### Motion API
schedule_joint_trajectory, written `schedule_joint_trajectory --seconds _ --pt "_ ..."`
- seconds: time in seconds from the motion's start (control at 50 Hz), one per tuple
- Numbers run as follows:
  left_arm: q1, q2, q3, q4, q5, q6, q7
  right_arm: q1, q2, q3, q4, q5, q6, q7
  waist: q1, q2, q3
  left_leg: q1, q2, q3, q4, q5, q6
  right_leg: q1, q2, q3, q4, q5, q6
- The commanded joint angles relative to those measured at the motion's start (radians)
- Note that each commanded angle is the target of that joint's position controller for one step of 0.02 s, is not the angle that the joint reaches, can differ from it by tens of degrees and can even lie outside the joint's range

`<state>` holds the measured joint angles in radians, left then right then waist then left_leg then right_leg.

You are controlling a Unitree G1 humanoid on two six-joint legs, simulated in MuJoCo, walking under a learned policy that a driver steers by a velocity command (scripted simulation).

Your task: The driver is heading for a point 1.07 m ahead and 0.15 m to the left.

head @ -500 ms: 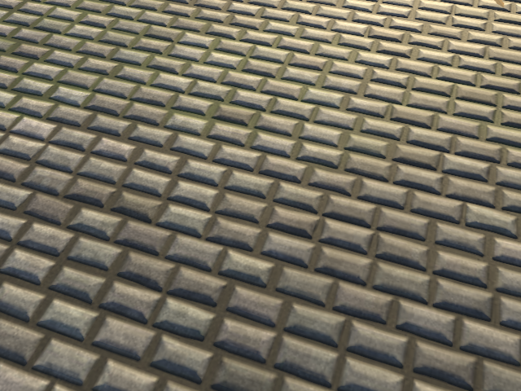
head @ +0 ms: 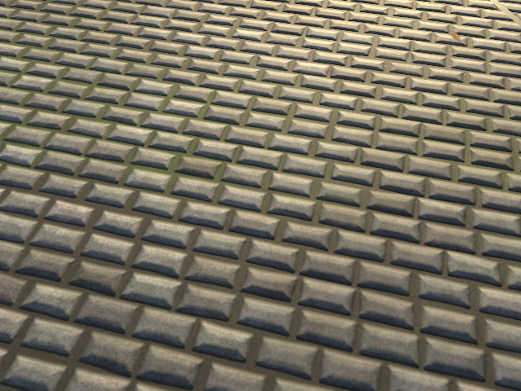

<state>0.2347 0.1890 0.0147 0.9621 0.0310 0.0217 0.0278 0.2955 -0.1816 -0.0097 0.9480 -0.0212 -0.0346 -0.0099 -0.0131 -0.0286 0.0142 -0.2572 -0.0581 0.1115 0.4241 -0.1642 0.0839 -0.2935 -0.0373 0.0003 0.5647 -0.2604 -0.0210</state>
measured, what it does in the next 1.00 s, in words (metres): steps on the spot: right foot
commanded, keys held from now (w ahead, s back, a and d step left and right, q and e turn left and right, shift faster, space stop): no key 1.00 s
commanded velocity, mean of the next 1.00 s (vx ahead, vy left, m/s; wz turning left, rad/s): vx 0.01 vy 0.00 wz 0.00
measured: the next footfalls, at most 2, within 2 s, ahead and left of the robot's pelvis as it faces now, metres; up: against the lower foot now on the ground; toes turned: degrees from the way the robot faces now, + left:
right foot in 0.02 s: +0.06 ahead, -0.12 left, +0.00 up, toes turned +0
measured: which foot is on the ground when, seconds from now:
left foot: down 0.00-1.00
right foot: up 0.00-0.00, down 0.02-1.00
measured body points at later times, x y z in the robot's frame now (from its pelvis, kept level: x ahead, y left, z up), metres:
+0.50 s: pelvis +0.03 -0.02 +0.01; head +0.03 -0.02 +0.46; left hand +0.03 +0.20 -0.15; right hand +0.03 -0.24 -0.15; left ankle +0.04 +0.07 -0.74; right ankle +0.02 -0.12 -0.74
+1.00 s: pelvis +0.04 -0.02 +0.01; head +0.04 -0.02 +0.46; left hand +0.01 +0.19 -0.16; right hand +0.01 -0.23 -0.16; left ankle +0.04 +0.07 -0.74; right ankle +0.02 -0.12 -0.74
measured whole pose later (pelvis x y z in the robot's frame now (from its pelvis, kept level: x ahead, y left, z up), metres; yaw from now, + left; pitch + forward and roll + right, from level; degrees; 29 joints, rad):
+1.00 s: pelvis +0.04 -0.02 +0.01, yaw +0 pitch -2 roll +0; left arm 0.32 0.12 -0.01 1.16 0.01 -0.01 0.05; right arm 0.31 -0.12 0.01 1.17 -0.01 -0.01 -0.04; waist -0.01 0.00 0.02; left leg -0.16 -0.01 0.07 0.38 -0.20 0.03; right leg -0.12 0.02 -0.02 0.38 -0.23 -0.03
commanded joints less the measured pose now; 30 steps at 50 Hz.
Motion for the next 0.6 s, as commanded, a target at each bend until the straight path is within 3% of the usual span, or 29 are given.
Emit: schedule_joint_trajectory --seconds 0.02,0.04,0.06,0.08,0.12,0.22,0.6 --pt "0.113 0.099 0.011 0.008 0.012 -0.028 0.014 0.005 -0.093 -0.016 -0.033 -0.001 0.002 -0.008 0.034 0.015 0.022 -0.162 0.202 -0.212 -0.124 -0.189 0.015 0.209 -0.093 0.102 -0.210 0.113 -0.028" --pt "0.069 0.148 0.021 0.014 -0.006 -0.034 0.016 0.085 -0.054 -0.013 -0.019 0.015 0.004 -0.003 -0.040 -0.107 0.046 -0.116 0.104 -0.136 -0.102 -0.143 -0.017 0.119 -0.147 0.187 -0.238 0.103 -0.060" --pt "0.051 0.095 0.009 0.022 -0.020 -0.040 0.010 0.081 -0.056 -0.011 0.013 0.013 0.010 -0.006 -0.023 -0.098 0.048 0.037 0.095 -0.119 -0.090 -0.075 -0.033 -0.013 -0.145 0.190 -0.283 -0.001 -0.059" --pt "0.041 0.071 0.002 0.027 -0.023 -0.046 0.007 0.066 -0.072 -0.017 0.019 0.012 0.012 -0.008 -0.023 -0.076 0.055 0.107 0.111 -0.135 -0.085 -0.022 -0.034 -0.056 -0.111 0.162 -0.296 -0.033 -0.037" --pt "0.047 0.073 0.004 0.044 -0.025 -0.049 0.012 0.054 -0.095 -0.024 0.032 0.008 0.012 -0.009 -0.017 -0.058 0.040 0.124 0.135 -0.153 -0.086 0.012 -0.026 -0.012 -0.067 0.115 -0.282 0.028 -0.019" --pt "0.083 0.054 0.002 0.081 -0.023 -0.046 0.015 0.044 -0.062 -0.014 0.075 0.009 0.010 -0.018 0.001 0.015 0.036 0.083 0.145 -0.156 -0.112 0.020 -0.032 0.083 -0.063 0.096 -0.253 0.120 -0.029" --pt "0.121 0.020 -0.014 0.167 -0.022 -0.038 0.022 0.065 -0.032 0.001 0.181 0.011 0.023 -0.034 0.005 0.025 0.061 0.100 0.155 -0.155 -0.107 0.050 -0.039 0.109 -0.053 0.081 -0.260 0.153 -0.029"
Velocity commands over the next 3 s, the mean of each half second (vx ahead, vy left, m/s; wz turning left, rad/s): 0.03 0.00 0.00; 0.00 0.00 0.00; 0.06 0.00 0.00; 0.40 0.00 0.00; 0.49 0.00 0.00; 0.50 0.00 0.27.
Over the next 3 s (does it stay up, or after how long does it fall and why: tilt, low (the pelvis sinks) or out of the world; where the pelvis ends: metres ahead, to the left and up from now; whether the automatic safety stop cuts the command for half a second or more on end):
stays up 0.83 -0.06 0.00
